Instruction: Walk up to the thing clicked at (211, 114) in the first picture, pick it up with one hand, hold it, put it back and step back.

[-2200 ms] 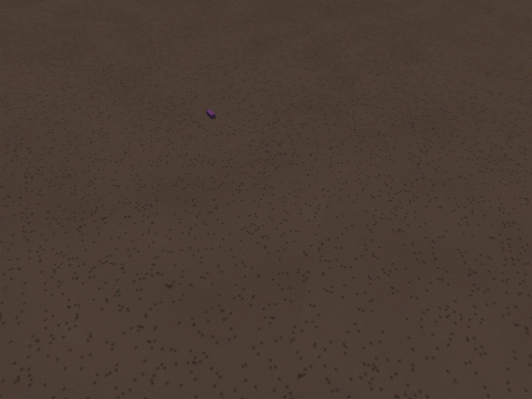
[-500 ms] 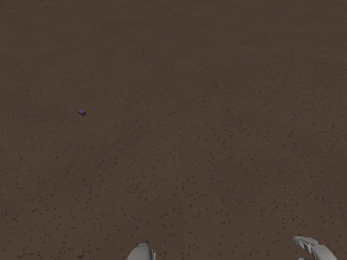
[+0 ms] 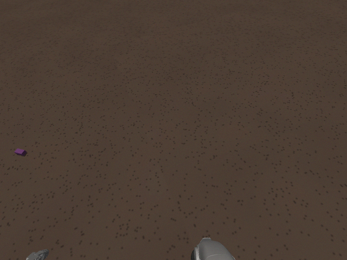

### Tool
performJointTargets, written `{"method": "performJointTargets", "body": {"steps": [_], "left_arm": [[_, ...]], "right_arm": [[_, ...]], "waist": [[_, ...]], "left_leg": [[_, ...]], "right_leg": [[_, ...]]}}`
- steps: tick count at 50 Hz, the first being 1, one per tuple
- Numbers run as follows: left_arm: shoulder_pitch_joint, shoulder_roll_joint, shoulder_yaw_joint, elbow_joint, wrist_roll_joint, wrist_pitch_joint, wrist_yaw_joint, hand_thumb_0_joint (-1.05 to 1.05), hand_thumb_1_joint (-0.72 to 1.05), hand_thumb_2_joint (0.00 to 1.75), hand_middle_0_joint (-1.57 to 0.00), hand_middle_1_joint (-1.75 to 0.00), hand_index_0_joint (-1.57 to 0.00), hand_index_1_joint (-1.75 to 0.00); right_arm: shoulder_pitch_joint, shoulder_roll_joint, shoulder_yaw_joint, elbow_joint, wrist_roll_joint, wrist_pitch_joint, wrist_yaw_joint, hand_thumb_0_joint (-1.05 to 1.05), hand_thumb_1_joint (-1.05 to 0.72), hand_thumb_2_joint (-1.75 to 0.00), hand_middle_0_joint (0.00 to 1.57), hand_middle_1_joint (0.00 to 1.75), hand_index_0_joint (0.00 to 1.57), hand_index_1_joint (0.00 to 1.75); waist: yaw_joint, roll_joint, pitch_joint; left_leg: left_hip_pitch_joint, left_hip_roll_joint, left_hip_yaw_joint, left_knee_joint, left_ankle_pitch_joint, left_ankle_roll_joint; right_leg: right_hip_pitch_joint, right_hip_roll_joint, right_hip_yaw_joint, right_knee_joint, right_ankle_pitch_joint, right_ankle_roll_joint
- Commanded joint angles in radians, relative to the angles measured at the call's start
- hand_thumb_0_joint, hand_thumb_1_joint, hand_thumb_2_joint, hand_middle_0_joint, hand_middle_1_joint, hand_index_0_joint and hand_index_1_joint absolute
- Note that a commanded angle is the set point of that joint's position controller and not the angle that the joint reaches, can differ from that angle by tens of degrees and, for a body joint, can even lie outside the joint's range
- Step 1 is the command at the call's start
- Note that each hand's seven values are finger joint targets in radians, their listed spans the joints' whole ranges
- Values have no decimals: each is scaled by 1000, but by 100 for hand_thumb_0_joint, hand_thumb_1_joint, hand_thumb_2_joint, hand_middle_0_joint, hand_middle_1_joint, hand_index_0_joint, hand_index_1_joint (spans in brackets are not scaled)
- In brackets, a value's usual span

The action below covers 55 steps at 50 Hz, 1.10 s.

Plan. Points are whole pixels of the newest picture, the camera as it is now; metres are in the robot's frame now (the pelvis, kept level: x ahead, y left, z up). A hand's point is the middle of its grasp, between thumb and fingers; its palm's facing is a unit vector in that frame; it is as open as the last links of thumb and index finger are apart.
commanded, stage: walk up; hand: left
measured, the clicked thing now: (20, 152) +1.07 +1.02 -0.75
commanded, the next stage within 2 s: none
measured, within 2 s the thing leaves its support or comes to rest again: neither
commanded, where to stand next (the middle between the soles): +0.65 +0.94 m, yaw -26 degrees
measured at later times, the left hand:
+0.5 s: hand out of the picture +0.19 +0.51 -0.13, palm faces -0.13 -0.79 -0.59, open 7.4 cm
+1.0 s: hand out of the picture +0.47 +0.60 -0.12, palm faces -0.15 -0.80 -0.58, open 7.4 cm
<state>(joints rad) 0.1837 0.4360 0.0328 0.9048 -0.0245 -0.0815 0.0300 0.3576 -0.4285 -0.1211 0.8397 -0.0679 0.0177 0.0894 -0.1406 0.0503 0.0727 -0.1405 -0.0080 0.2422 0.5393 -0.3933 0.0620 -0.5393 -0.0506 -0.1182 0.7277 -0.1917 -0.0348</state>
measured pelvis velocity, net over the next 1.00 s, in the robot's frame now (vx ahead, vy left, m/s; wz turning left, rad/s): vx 0.29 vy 0.33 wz -0.22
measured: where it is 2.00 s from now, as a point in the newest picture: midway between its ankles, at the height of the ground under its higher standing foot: (52, 226)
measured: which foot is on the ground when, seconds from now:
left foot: down 0.00-0.06, up 0.08-0.48, down 0.50-0.88, up 0.90-1.00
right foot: up 0.00-0.02, down 0.04-0.50, up 0.52-0.84, down 0.86-1.00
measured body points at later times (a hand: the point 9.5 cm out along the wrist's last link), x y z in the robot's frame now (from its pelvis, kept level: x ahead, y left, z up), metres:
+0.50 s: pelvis +0.16 +0.18 -0.03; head +0.19 +0.15 +0.42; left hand +0.20 +0.55 -0.10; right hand +0.25 -0.19 -0.12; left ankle +0.23 +0.33 -0.73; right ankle +0.13 -0.06 -0.72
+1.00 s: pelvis +0.29 +0.33 -0.02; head +0.31 +0.28 +0.43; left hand +0.48 +0.64 -0.08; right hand +0.27 +0.02 -0.16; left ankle +0.28 +0.43 -0.65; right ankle +0.35 +0.21 -0.73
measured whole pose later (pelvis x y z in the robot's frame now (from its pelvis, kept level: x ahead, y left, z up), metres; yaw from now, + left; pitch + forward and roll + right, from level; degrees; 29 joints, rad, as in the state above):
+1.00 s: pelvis +0.29 +0.33 -0.02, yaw -13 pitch -3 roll -2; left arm 0.22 0.40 0.04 0.85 -0.01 -0.08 0.13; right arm 0.30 -0.41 -0.09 0.77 -0.06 0.11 0.07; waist -0.04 0.14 0.11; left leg -0.49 -0.02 -0.01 1.31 -0.49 -0.05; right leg -0.40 0.00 -0.13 0.71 -0.26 -0.07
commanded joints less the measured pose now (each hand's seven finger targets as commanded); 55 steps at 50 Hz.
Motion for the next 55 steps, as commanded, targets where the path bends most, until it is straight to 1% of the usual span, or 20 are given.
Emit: {"method": "performJointTargets", "body": {"steps": [1, 2, 3, 5, 10, 21, 22, 24, 25, 26, 28, 30, 35, 39, 42, 43, 44, 46, 51, 55], "left_arm": [[361, 251, 121, 42, 18, -3, 36, 0, 90, 90, -20, -30, -20, -30], [393, 294, 136, 36, 25, -2, 49, 0, 90, 90, -20, -30, -20, -30], [319, 350, 140, -22, 30, -3, 60, 0, 90, 90, -20, -30, -20, -30], [173, 349, 125, -76, 4, -3, 76, 0, 90, 90, -20, -30, -20, -30], [117, 286, 116, -83, 26, -38, 61, 0, 90, 90, -20, -30, -20, -30], [170, 401, 147, -74, 61, -46, 65, 0, 90, 90, -20, -30, -20, -30], [164, 403, 145, -74, 60, -41, 66, 0, 90, 90, -20, -30, -20, -30], [49, 356, 123, -96, 58, -26, 71, 0, 90, 90, -20, -30, -20, -30], [107, 237, 85, -85, 54, -16, 73, 0, 90, 90, -20, -30, -20, -30], [136, 140, 52, -90, 42, -9, 79, 0, 90, 90, -20, -30, -20, -30], [169, 254, 67, -41, 32, -13, 99, 0, 90, 90, -20, -30, -20, -30], [164, 291, 76, 11, 7, -11, 88, 0, 90, 90, -20, -30, -20, -30], [195, 223, 58, 15, -5, -2, 72, 0, 90, 90, -20, -30, -20, -30], [155, 196, 58, -23, -3, 3, 72, 0, 90, 90, -20, -30, -20, -30], [349, 216, 92, 29, 8, 3, 87, 0, 90, 90, -20, -30, -20, -30], [439, 280, 122, 39, 20, 3, 101, 0, 90, 90, -20, -30, -20, -30], [441, 336, 139, 9, 27, 5, 113, 0, 90, 90, -20, -30, -20, -30], [206, 334, 132, -81, 13, 8, 129, 0, 90, 90, -20, -30, -20, -30], [95, 291, 119, -89, 40, -21, 108, 0, 90, 90, -20, -30, -20, -30], [56, 338, 138, -100, 60, -32, 89, 0, 90, 90, -20, -30, -20, -30]], "right_arm": [[-197, -152, -27, -195, 11, -33, 1, 0, -90, -90, 20, 30, 20, 30], [-117, -112, -14, -186, 9, -24, 1, 0, -90, -90, 20, 30, 20, 30], [-28, -152, -15, -171, 5, -4, -2, 0, -90, -90, 20, 30, 20, 30], [-42, -256, -49, -146, -1, 21, -12, 0, -90, -90, 20, 30, 20, 30], [-42, -220, -33, -102, 15, 33, 9, 0, -90, -90, 20, 30, 20, 30], [-257, -221, -49, -181, 5, 32, 47, 0, -90, -90, 20, 30, 20, 30], [-240, -231, -56, -171, 5, 29, 44, 0, -90, -90, 20, 30, 20, 30], [-33, -239, -79, -105, -4, 23, 29, 0, -90, -90, 20, 30, 20, 30], [80, -300, -103, -71, -18, 14, 14, 0, -90, -90, 20, 30, 20, 30], [49, -375, -111, -86, -20, 2, 2, 0, -90, -90, 20, 30, 20, 30], [-99, -422, -118, -129, 22, 3, -15, 0, -90, -90, 20, 30, 20, 30], [-115, -293, -79, -150, 8, -2, -27, 0, -90, -90, 20, 30, 20, 30], [-122, -203, -50, -165, 4, -11, -37, 0, -90, -90, 20, 30, 20, 30], [-115, -185, -51, -203, -12, 8, -36, 0, -90, -90, 20, 30, 20, 30], [-220, -174, -43, -258, 0, 24, -31, 0, -90, -90, 20, 30, 20, 30], [-197, -134, -27, -264, 11, 21, -30, 0, -90, -90, 20, 30, 20, 30], [-117, -108, -19, -258, 14, 27, -31, 0, -90, -90, 20, 30, 20, 30], [-11, -246, -60, -209, 0, 61, -43, 0, -90, -90, 20, 30, 20, 30], [-44, -234, -51, -155, 9, 64, -14, 0, -90, -90, 20, 30, 20, 30], [-52, -211, -45, -152, 7, 76, 9, 0, -90, -90, 20, 30, 20, 30]], "waist": [[253, -143, -220], [253, -273, -225], [197, -245, -231], [154, -84, -124], [94, -113, -22], [138, -203, -60], [127, -195, -76], [-24, -101, -135], [-76, 194, -161], [-38, 420, -95], [41, 329, -88], [46, 196, -48], [79, 141, -55], [62, 122, -79], [200, 4, -127], [258, -95, -177], [251, -281, -226], [153, -52, -185], [110, -100, -21], [93, -219, 28]], "left_leg": [[-331, 137, -97, 260, 449, 14], [-550, 35, -123, 432, -79, -26], [-606, 40, -245, 613, -168, -65], [-624, 92, -355, 731, -111, -97], [-479, 135, -360, 639, 76, -85], [-384, 162, -281, 312, 15, -79], [-327, 140, -256, 285, -23, -73], [4, 90, -223, 95, 13, -53], [129, 131, -353, -79, -103, -53], [105, 322, -662, -244, -124, -48], [35, 395, -817, -302, -238, 76], [21, 273, -513, -178, 105, -17], [39, 201, -278, -96, 692, 39], [39, 189, -234, -75, 669, 37], [-222, 150, -163, 170, 602, -33], [-374, 110, -150, 347, 450, -99], [-579, 2, -198, 637, -189, -152], [-602, 69, -405, 880, -180, -177], [-432, 74, -416, 826, 32, -84], [-400, 138, -332, 598, 55, -90]], "right_leg": [[669, -12, 39, -169, 109, -41], [809, -157, 328, -279, -72, -100], [728, -367, 691, -389, -322, -155], [516, -417, 811, -489, -587, -234], [240, -206, 362, -436, -214, -130], [170, -210, 311, -292, -233, -175], [144, -211, 309, -258, -208, -175], [-58, -158, 214, -25, -147, -109], [-164, -23, 106, 301, -179, -43], [-366, 130, 97, 480, -430, -16], [-353, 18, 191, 598, -306, -46], [-298, -4, 210, 482, -191, -23], [-106, 29, 99, 247, -139, 10], [40, 44, -9, 19, -21, 4], [470, 38, -5, -193, 183, -25], [669, -42, 135, -227, 135, -78], [774, -340, 582, -319, 94, -212], [567, -509, 812, -407, -301, -338], [147, -225, 338, -390, -250, -159], [57, -169, 227, -374, -313, -137]]}}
